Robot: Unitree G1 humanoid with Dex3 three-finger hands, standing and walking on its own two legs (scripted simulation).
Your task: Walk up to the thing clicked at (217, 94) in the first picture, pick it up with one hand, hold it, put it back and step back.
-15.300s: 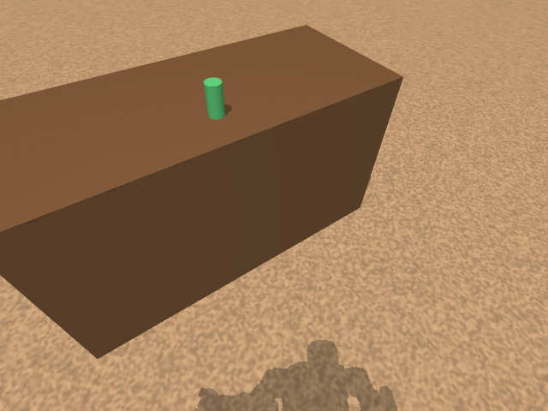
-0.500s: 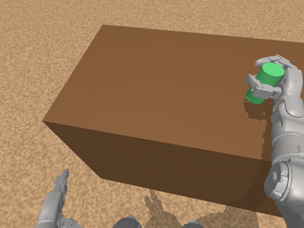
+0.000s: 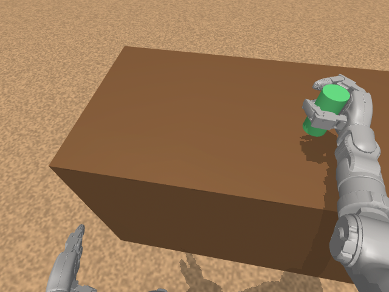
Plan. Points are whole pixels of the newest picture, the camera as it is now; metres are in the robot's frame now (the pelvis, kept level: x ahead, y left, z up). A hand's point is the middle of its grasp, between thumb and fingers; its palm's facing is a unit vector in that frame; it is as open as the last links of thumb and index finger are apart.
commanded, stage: lift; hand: right
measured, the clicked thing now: (324, 111) +0.47 -0.22 +0.11
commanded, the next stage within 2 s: hold in 1.18 s
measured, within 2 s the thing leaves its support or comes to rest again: neither
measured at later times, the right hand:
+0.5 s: hand (335, 109) +0.40 -0.19 +0.19, palm faces +0.16 +0.99 -0.01, open 6.7 cm
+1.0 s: hand (349, 118) +0.34 -0.18 +0.23, palm faces +0.17 +0.99 +0.00, open 6.7 cm
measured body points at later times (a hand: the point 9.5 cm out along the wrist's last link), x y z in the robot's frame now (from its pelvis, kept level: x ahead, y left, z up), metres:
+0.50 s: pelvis +0.00 +0.01 +0.02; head -0.01 +0.02 +0.47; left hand +0.16 +0.26 -0.04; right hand +0.38 -0.24 +0.20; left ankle -0.01 +0.14 -0.70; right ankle +0.01 -0.12 -0.70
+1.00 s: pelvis -0.02 +0.02 +0.03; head -0.05 +0.04 +0.47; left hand +0.15 +0.27 -0.05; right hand +0.32 -0.23 +0.23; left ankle -0.01 +0.14 -0.70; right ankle +0.01 -0.12 -0.70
